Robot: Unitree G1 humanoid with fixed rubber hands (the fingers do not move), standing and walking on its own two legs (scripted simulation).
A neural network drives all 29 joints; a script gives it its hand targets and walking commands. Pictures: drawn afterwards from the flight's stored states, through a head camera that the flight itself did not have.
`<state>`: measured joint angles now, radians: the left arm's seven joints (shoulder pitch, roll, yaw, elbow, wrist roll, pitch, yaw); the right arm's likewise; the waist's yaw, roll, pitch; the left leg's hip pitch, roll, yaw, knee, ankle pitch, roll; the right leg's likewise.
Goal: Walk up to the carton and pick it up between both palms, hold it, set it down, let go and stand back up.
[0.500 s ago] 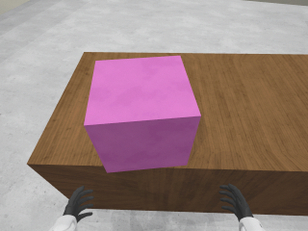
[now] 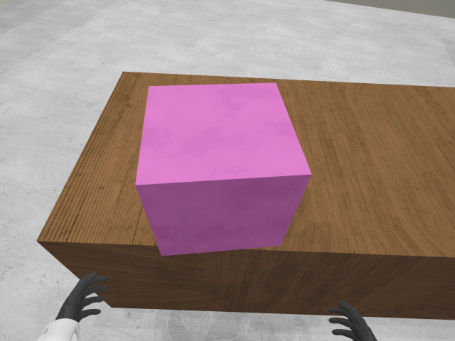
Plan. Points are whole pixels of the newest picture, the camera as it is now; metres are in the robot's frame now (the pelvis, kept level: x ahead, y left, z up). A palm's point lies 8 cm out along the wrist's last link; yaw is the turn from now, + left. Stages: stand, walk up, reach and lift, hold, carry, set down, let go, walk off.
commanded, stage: stand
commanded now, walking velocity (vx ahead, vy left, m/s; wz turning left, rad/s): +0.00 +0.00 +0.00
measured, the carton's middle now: (218, 170) +0.47 +0.04 -0.01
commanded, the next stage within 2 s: none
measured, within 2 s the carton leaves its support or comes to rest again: neither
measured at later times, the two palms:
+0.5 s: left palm (60, 328) +0.15 +0.30 -0.06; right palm out of the picture +0.14 -0.23 -0.11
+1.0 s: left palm (61, 331) +0.15 +0.29 -0.07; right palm out of the picture +0.13 -0.24 -0.11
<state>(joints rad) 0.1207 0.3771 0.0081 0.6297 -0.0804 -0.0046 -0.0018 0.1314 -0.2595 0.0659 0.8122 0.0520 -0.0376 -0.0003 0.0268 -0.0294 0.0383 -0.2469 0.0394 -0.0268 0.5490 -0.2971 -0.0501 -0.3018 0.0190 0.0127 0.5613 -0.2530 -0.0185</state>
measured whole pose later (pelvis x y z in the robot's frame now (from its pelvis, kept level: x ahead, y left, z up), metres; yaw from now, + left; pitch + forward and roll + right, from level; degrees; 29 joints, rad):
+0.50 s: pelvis +0.00 +0.00 +0.00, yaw +0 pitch +0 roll +0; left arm 0.17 0.37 0.01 0.70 -0.08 -0.02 0.00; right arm 0.13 -0.26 0.07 0.84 0.05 -0.02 0.00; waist 0.02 0.02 -0.02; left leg -0.25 0.04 -0.03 0.56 -0.31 -0.04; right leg -0.30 0.02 0.01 0.56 -0.26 -0.01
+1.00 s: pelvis +0.00 +0.00 +0.00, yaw +0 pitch +0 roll +0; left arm 0.17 0.37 0.01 0.71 -0.08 -0.04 0.00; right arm 0.13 -0.26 0.07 0.89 0.05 -0.02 0.00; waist 0.01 0.01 -0.03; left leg -0.25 0.04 -0.03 0.56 -0.31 -0.04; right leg -0.30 0.02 0.01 0.56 -0.26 -0.01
